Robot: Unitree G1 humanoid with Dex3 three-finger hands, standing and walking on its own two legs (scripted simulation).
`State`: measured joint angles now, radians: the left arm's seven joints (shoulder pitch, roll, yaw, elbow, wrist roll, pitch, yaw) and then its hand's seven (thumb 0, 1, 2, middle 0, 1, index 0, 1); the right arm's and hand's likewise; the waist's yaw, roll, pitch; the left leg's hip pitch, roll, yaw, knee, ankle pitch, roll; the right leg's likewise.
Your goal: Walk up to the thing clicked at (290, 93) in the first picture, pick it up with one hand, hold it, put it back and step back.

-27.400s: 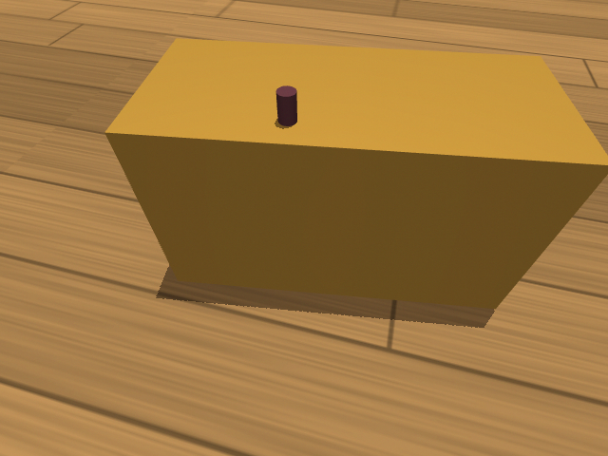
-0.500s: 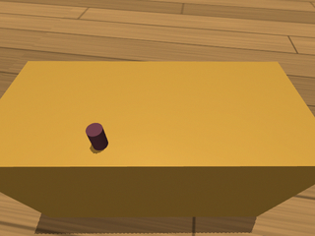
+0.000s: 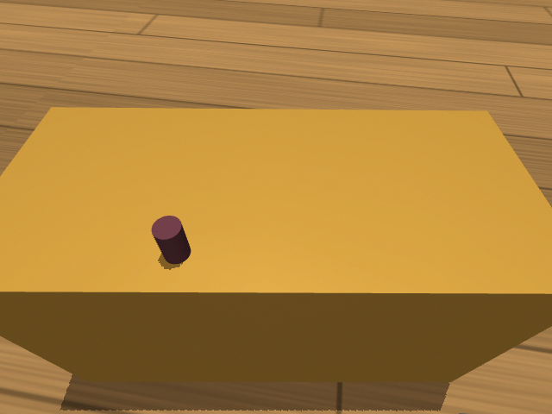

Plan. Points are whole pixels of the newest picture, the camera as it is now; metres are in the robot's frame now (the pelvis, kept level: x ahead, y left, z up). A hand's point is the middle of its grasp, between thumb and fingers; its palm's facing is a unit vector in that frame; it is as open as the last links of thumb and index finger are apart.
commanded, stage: stand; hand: left
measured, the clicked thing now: (172, 240) +0.40 +0.21 -0.04
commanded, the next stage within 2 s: step back in 0.94 s
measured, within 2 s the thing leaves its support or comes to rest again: neither
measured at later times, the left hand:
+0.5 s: hand out of the picture +0.06 +0.26 -0.16, palm faces -0.02 -0.94 -0.34, open 7.4 cm
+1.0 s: hand out of the picture +0.06 +0.26 -0.16, palm faces +0.01 -0.94 -0.35, open 7.4 cm
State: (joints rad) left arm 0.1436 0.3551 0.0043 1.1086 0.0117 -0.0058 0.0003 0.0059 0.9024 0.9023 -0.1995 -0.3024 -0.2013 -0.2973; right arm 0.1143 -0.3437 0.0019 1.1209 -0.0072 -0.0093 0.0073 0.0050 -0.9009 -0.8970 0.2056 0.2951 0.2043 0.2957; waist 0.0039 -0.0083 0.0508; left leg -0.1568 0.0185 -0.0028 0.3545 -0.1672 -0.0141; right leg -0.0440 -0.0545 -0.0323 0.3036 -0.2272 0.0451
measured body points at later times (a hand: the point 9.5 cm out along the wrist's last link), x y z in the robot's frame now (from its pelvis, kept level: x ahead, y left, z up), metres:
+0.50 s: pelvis +0.00 +0.00 +0.00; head +0.01 +0.01 +0.45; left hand +0.06 +0.30 -0.14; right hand +0.07 -0.30 -0.13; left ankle +0.02 +0.13 -0.75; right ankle -0.04 -0.15 -0.75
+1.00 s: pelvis -0.01 +0.00 +0.00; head +0.01 +0.00 +0.45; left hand +0.06 +0.31 -0.14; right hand +0.08 -0.30 -0.13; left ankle +0.02 +0.13 -0.75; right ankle -0.04 -0.15 -0.75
